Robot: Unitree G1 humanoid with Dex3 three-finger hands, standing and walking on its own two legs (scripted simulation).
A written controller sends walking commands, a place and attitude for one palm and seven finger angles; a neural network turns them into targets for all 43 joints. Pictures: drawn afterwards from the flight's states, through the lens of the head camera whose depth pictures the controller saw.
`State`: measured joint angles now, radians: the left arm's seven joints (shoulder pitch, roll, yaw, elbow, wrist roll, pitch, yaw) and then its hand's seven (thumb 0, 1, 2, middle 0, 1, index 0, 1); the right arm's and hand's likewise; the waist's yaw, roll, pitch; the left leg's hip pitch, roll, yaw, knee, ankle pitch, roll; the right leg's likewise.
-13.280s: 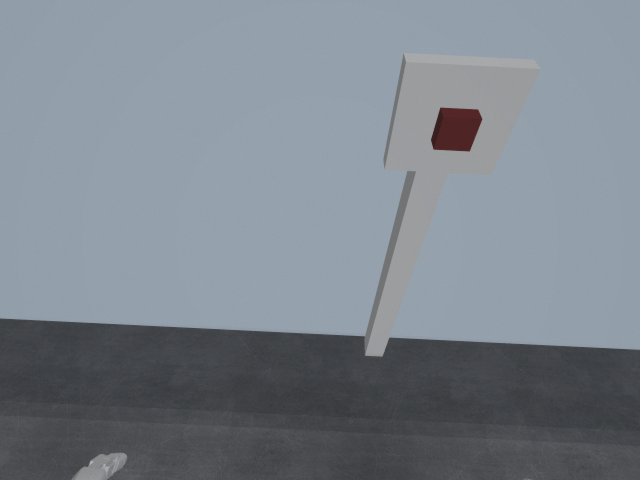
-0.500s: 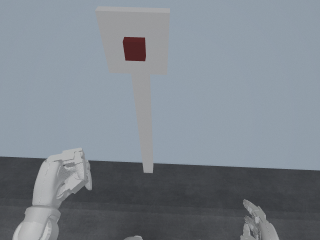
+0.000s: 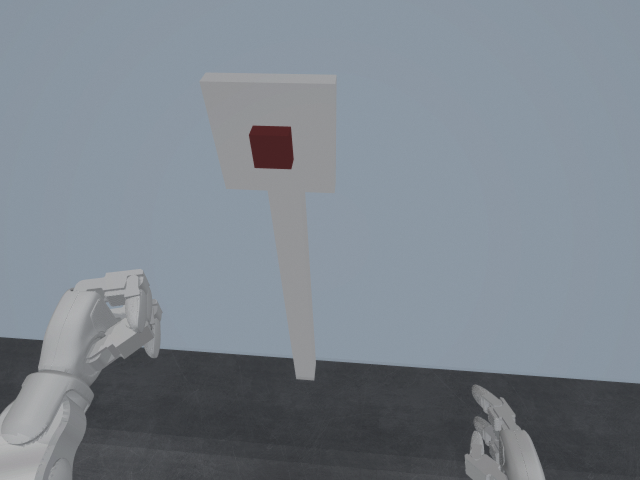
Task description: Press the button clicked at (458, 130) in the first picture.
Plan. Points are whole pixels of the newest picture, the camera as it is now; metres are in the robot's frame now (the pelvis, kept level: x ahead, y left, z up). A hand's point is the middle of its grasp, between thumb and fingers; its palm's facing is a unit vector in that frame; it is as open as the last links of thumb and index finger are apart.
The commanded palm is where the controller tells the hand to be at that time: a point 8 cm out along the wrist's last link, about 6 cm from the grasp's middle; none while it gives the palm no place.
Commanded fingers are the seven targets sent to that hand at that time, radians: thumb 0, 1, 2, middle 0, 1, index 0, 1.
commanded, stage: raise the hand and make a fist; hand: left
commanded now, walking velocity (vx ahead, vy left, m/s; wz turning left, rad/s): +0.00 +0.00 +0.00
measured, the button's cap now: (272, 146) +0.54 +0.14 +0.15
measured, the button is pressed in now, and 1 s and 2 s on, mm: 0 0 0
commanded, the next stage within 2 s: aim a knuckle at the button in 0.46 s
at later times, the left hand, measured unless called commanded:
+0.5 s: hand (132, 332) +0.21 +0.22 +0.15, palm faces +0.08 -1.00 -0.06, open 3.1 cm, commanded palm +0.18 +0.26 +0.15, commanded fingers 0.00 0.90 0.90 -1.30 -1.50 -1.30 -1.50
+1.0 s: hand (204, 278) +0.29 +0.17 +0.14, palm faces +0.02 -1.00 -0.03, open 3.1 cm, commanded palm +0.27 +0.22 +0.14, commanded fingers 0.00 0.90 0.90 -1.30 -1.50 -1.30 -1.50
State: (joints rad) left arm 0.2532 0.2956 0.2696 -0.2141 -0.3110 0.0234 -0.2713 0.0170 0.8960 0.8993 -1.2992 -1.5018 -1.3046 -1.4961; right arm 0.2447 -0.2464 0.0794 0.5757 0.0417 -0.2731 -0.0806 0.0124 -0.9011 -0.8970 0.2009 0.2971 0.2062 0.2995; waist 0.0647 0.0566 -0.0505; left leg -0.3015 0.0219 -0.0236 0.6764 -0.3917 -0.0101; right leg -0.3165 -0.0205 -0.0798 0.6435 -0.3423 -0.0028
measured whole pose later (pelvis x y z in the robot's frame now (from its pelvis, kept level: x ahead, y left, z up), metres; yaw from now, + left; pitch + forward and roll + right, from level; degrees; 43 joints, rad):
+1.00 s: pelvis -0.02 +0.00 +0.01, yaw -1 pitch -1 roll +0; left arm -0.10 0.23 0.18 0.07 -0.22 0.05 -0.14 0.02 0.90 0.90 -1.30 -1.50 -1.30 -1.50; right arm 0.23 -0.24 0.08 0.64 0.04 -0.25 -0.10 0.01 -0.90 -0.90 0.20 0.30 0.21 0.30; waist 0.03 0.04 0.00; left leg -0.24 0.01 0.01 0.57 -0.31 -0.01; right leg -0.28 -0.03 -0.05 0.57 -0.27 0.00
